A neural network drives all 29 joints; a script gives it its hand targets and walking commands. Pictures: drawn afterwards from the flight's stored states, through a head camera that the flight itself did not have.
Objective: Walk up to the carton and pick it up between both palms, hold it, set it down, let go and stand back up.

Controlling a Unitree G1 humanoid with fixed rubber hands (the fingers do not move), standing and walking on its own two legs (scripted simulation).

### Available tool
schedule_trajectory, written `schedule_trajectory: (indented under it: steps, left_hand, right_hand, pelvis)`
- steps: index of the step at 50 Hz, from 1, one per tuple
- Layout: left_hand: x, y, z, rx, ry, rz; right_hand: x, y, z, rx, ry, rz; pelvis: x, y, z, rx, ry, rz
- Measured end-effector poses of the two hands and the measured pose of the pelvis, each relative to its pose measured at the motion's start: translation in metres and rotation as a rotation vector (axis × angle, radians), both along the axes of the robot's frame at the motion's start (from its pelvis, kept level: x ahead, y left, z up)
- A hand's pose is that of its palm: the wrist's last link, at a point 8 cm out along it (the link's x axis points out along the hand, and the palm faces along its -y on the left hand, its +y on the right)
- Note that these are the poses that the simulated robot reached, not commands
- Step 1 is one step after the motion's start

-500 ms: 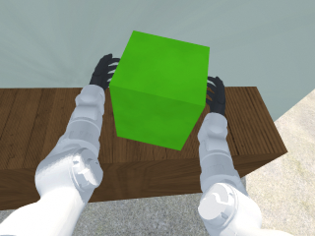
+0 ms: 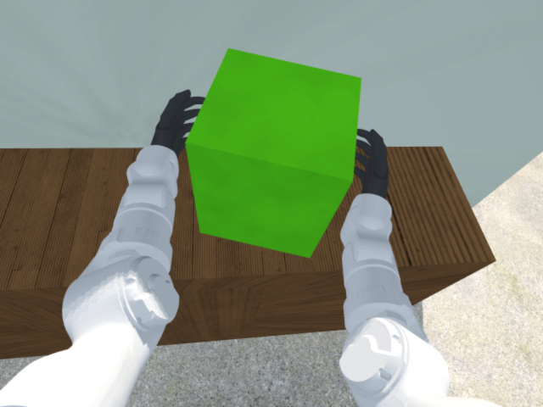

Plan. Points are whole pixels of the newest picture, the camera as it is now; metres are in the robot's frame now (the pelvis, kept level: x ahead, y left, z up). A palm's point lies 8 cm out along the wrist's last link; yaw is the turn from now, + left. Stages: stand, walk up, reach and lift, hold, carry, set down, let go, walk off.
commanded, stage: set down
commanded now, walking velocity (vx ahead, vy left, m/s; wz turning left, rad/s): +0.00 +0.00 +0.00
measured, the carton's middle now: (272, 162) +0.50 -0.02 +0.01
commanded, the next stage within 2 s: none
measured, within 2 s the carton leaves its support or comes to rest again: neither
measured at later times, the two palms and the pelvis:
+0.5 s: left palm (171, 157) +0.48 +0.14 +0.04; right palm (365, 204) +0.40 -0.15 +0.03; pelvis +0.00 +0.00 -0.01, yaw -2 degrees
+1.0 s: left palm (116, 129) +0.47 +0.21 +0.10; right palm (408, 173) +0.41 -0.19 +0.10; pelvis -0.04 +0.02 -0.03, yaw -1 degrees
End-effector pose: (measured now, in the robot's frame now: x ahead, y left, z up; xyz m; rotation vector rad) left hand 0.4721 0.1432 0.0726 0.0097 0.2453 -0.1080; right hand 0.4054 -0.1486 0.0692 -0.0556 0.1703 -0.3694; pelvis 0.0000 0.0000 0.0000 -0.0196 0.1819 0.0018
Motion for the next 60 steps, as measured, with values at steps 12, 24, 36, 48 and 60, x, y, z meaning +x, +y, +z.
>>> schedule_trajectory:
  steps: [12,24,36,48,60]
  left_hand:
    - [0.0,0.0,-0.001,0.004,-0.008,0.001]
    - [0.004,0.002,-0.031,0.06,0.1,-0.019]
    - [0.016,0.036,-0.019,0.084,0.069,0.042]
    - [0.003,0.066,0.018,0.112,-0.01,0.07]
    - [-0.002,0.051,0.061,0.106,-0.02,0.074]
  right_hand:
    - [0.0,-0.001,0.0,-0.007,-0.003,0.007]
    - [-0.006,-0.003,-0.033,0.058,0.123,0.055]
    - [0.0,-0.015,-0.027,0.079,0.118,0.004]
    - [0.004,-0.042,0.024,0.076,0.069,-0.009]
    - [-0.004,-0.044,0.064,0.094,0.069,0.008]
  pelvis:
    - [-0.002,0.0,0.0,-0.001,0.004,-0.001]
    - [-0.002,0.003,-0.006,-0.011,0.102,-0.031]
    - [-0.011,0.014,-0.021,-0.036,0.209,-0.029]
    - [-0.033,0.018,-0.026,-0.04,0.193,-0.015]
    - [-0.051,0.008,-0.024,-0.02,0.162,0.007]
